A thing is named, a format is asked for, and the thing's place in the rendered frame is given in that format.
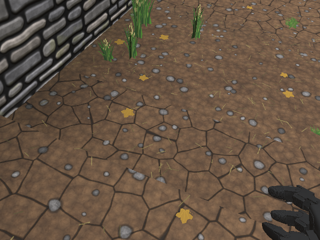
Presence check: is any right robot hand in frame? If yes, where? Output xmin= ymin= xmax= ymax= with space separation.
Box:
xmin=262 ymin=185 xmax=320 ymax=240

